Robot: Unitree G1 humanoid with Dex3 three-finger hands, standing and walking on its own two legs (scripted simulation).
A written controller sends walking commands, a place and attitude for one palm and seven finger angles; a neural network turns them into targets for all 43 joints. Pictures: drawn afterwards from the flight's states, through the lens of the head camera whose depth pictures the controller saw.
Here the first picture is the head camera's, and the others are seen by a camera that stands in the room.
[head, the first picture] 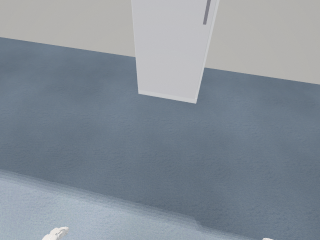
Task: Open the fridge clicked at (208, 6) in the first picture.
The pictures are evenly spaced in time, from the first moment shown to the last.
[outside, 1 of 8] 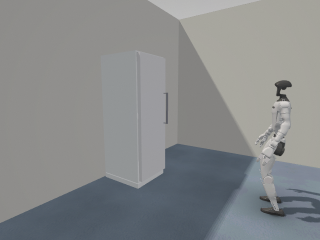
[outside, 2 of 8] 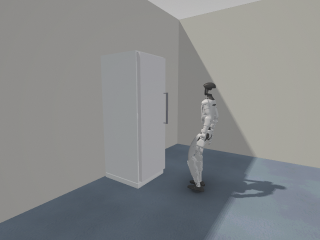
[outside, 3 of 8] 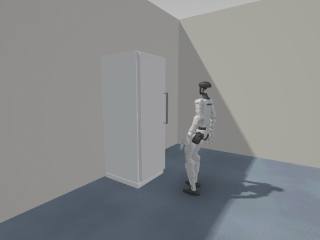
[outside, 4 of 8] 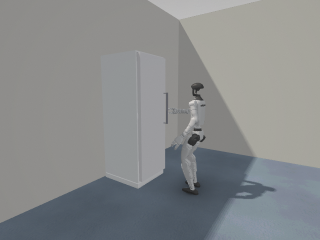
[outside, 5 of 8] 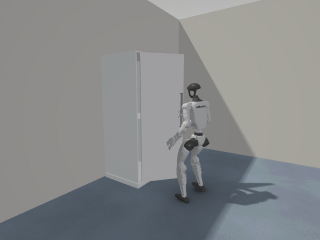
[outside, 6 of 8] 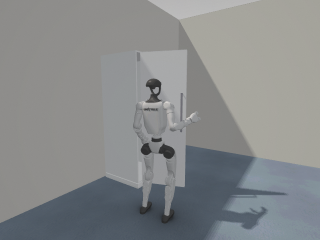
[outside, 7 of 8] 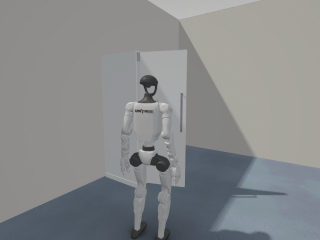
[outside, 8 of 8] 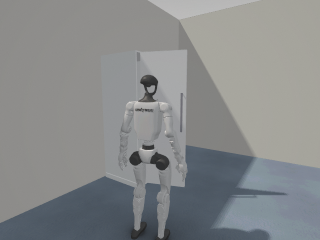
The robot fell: no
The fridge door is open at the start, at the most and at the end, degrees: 0 76 70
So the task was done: yes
